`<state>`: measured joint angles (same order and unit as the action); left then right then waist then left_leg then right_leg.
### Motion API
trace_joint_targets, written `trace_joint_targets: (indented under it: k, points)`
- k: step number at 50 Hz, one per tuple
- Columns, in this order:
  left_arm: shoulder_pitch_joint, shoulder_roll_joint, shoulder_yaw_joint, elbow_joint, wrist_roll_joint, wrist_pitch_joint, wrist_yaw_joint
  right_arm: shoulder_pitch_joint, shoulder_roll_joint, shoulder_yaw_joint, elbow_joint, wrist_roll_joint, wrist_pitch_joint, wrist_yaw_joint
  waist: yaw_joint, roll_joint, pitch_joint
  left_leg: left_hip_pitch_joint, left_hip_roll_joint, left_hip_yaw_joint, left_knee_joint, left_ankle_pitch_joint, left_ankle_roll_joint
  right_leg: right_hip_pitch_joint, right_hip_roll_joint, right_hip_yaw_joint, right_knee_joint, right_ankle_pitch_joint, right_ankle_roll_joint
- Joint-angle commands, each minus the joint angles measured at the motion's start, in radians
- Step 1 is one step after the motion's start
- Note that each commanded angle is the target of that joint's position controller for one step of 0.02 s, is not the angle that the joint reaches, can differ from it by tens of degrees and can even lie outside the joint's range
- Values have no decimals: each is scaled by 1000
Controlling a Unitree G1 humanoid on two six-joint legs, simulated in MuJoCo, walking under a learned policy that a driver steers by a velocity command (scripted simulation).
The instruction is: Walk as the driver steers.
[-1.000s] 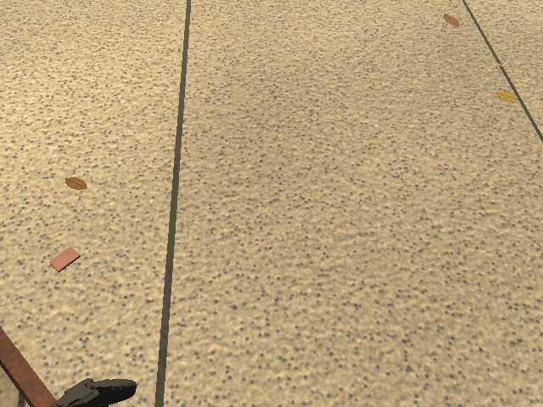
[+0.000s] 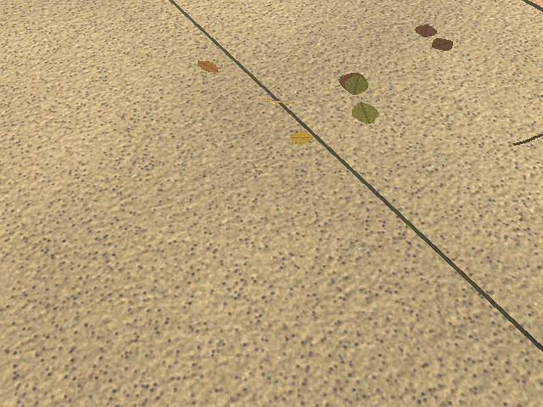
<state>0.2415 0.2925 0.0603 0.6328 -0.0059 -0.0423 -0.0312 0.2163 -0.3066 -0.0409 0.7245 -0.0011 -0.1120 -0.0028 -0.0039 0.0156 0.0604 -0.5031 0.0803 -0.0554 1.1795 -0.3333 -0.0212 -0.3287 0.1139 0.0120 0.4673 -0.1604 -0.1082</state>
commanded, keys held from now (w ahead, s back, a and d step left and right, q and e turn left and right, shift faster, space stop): w+q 1.00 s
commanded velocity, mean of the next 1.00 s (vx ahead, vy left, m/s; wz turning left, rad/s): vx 0.50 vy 0.00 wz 0.36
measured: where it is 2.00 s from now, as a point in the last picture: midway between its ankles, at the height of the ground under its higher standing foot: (134, 218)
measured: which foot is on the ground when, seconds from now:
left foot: up 0.00-0.36, down 0.38-0.84, up 0.86-1.00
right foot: down 0.00-0.40, up 0.42-0.82, down 0.84-1.00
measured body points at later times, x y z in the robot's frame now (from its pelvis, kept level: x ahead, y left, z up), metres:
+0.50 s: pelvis +0.30 +0.08 +0.00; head +0.33 +0.08 +0.44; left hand +0.34 +0.36 -0.12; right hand +0.49 -0.17 -0.10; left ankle +0.35 +0.16 -0.73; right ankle +0.19 -0.07 -0.64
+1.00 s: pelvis +0.59 +0.09 +0.00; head +0.61 +0.08 +0.45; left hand +0.59 +0.39 -0.08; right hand +0.80 -0.12 -0.11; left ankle +0.47 +0.18 -0.64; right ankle +0.66 +0.00 -0.73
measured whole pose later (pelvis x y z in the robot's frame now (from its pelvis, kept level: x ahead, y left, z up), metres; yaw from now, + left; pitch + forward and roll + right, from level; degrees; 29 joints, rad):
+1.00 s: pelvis +0.59 +0.09 +0.00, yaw +27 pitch +1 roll -1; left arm 0.21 0.26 0.05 0.70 0.01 -0.10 0.00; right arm 0.31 -0.32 -0.06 0.69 0.02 -0.02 0.00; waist 0.00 0.05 0.01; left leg -0.49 0.00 -0.07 1.19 -0.36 0.01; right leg -0.29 0.02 -0.03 0.46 -0.20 -0.02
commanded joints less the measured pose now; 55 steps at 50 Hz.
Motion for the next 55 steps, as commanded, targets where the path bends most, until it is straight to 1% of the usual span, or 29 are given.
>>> trace_joint_targets:
  k: [1, 3, 6, 8, 13, 16, 17, 18, 19, 20, 21, 22, 23, 24, 25, 26, 29, 33, 37, 39, 41, 42, 43, 44, 45, 46, 47, 50, 55]
  points:
    - [-26, 94, 22, -53, 5, -35, 10, 83, -98, -28, -29, -9, 12, -1, -28, -48, -122, -114, 57, -6, -76, 79, -28, 148, -289, 288, -241, 303, -199]
    - [4, 118, 26, -18, 7, -42, 17, 19, -68, -16, -43, -9, 22, -3, -8, -57, -84, -138, 63, 9, -175, 191, -43, 113, -271, 208, -266, 349, -179]
    - [27, 123, 21, 14, 8, -44, 24, -75, -49, -6, -53, 1, 18, 8, 37, -68, -53, -113, 48, 26, -389, 422, -23, 112, -228, 105, -284, 290, -119]
    - [58, 138, 22, 40, 6, -47, 25, -142, -39, 0, -66, 13, 13, 19, 72, -66, -30, -92, 28, 39, -494, 521, -4, 135, -245, 88, -307, 210, -101]
    - [114, 154, 30, 103, 4, -35, 25, -240, -45, -2, -117, 25, 12, 52, 107, -48, 18, -214, -6, 20, -608, 422, 50, 369, -336, 72, -269, 259, -92]
    - [100, 170, 36, 113, 1, -15, 36, -212, -54, -8, -135, 18, 13, 69, 72, -69, -19, -165, -55, 63, -632, 268, 94, 458, -353, 32, -159, 561, -59]
    - [88, 183, 39, 108, 2, -9, 42, -161, -75, -19, -129, 14, 17, 69, 42, -91, -68, -74, -92, 100, -624, 220, 112, 463, -343, 14, -80, 758, -45]
    - [71, 188, 39, 102, 3, 1, 49, -51, -110, -40, -107, 11, 20, 64, -22, -90, -140, 82, -135, 133, -642, 217, 138, 440, -316, -22, 75, 910, -23]
    - [64, 177, 32, 89, 6, 2, 59, 97, -162, -66, -81, 13, 24, 54, -99, -66, -226, 339, -108, 66, -660, 290, 184, 294, -283, -56, 294, 845, 15]
    - [156, 98, 2, 44, 22, -21, 53, 212, -276, -97, -79, 5, 27, 43, -87, 128, -375, 767, 150, -381, -652, 245, 357, -126, -150, -93, 701, 396, 94]
    - [149, 69, -16, 52, 33, -49, 37, 236, -217, -81, -70, 26, 28, 42, -90, 211, -471, 923, 255, -745, -810, 163, 439, -349, -18, 46, 884, -376, 118]
    - [69, 141, 2, 28, -6, -75, 18, 216, -157, -62, -73, 23, 35, 35, -116, 136, -373, 877, 224, -645, -840, 54, 381, -456, -90, 128, 930, -338, 102]
    - [-7, 141, -3, 0, -22, -89, 12, 158, -142, -59, -88, 18, 39, 30, -103, 57, -255, 736, 190, -524, -857, 71, 347, -476, -134, 108, 877, -265, 92]
    - [-42, 133, -3, -10, -4, -95, 15, 100, -130, -54, -98, 15, 44, 28, -65, -21, -159, 580, 154, -442, -884, 153, 326, -452, -167, 91, 773, -216, 94]
    - [-40, 139, 5, -10, 15, -89, 21, 59, -109, -46, -113, 7, 43, 25, -29, -20, -117, 471, 122, -383, -911, 245, 315, -391, -195, 88, 698, -179, 103]
    - [-21, 133, 7, -10, 21, -80, 23, 33, -107, -44, -124, 2, 45, 23, -1, 11, -99, 395, 99, -363, -934, 300, 319, -341, -200, 83, 662, -166, 118]
    - [-3, 98, -3, -5, 27, -56, 34, 21, -126, -51, -116, 7, 42, 10, 24, 37, -80, 260, 60, -268, -959, 421, 326, -290, -197, 47, 526, -114, 170]
    - [-163, 53, -22, -35, 24, -60, 32, 70, -154, -63, -85, 21, 52, -8, -37, 53, -64, 177, -17, -187, -938, 347, 257, -183, -143, 29, 211, 179, 191]
    - [-242, 86, -8, -54, 2, -74, 19, 136, -152, -65, -57, 31, 67, -14, -63, 73, -76, 264, 15, -289, -869, 231, 228, -130, -110, 69, 62, 221, 177]
    - [-226, 112, 6, -51, -2, -81, 15, 135, -147, -66, -56, 29, 73, -16, -43, 94, -80, 323, 41, -354, -808, 212, 210, -100, -112, 86, 31, 147, 150]
    - [-118, 135, 26, -24, 0, -89, 19, 115, -120, -60, -65, 23, 77, -14, 22, 105, -112, 315, 12, -362, -706, 242, 175, 58, -117, 64, -25, 104, 102]
    - [-3, 173, 41, -13, 16, -94, 27, 113, -67, -41, -78, 16, 73, -9, 78, 57, -213, 246, -39, -306, -514, 211, 141, 265, -221, 145, -12, 70, 47]
    - [116, 253, 61, 0, 34, -87, 35, 216, 3, -20, -97, 19, 66, -9, 71, -161, -360, -28, -174, -161, -183, -86, 70, 617, -448, 475, -36, -39, -79]
    - [168, 246, 66, 34, 10, -73, 25, 257, -42, -19, -113, 38, 59, -9, 63, -362, -388, -255, -151, -111, 37, -273, 45, 684, -565, 817, -131, -319, -166]
    - [118, 159, 45, 14, 3, -70, 27, 192, -129, -41, -98, 42, 63, -11, 89, -210, -252, -312, -94, -131, 120, -183, 34, 574, -519, 723, -169, -423, -128]
    - [75, 125, 34, 10, 8, -62, 31, 104, -146, -49, -112, 30, 69, -11, 93, -133, -156, -308, -63, -93, 128, -101, 29, 459, -474, 558, -171, -331, -87]
    - [35, 105, 25, 13, 15, -58, 31, 62, -132, -50, -125, 19, 72, -9, 75, -96, -95, -282, -37, -83, 92, -44, 26, 353, -428, 443, -192, -199, -72]
    - [-4, 74, 17, 36, 17, -64, 33, 63, -76, -48, -133, 29, 86, 4, 32, -141, -46, -199, 11, -55, 8, 25, 23, 219, -361, 240, -261, -12, -60]
    - [5, 128, 37, 87, 14, -69, 33, -11, -37, -35, -160, 20, 93, 13, 33, -89, -32, -241, 31, -38, -180, 178, 2, 243, -376, 70, -306, 182, -85]
Velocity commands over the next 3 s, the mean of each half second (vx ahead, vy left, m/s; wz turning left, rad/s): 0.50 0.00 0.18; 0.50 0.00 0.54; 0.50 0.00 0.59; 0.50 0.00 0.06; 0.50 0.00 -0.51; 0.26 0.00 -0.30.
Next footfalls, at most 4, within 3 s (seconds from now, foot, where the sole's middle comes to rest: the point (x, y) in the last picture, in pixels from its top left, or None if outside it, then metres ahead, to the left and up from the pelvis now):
0.38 left None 0.39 0.16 -0.77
0.84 right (280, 308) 0.70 0.02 -0.77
1.36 left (143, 275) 0.80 0.39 -0.77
1.86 right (139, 178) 1.15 0.46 -0.77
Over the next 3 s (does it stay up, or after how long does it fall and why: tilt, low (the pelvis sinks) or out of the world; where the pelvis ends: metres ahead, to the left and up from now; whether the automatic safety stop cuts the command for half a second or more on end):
stays up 1.41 0.70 0.00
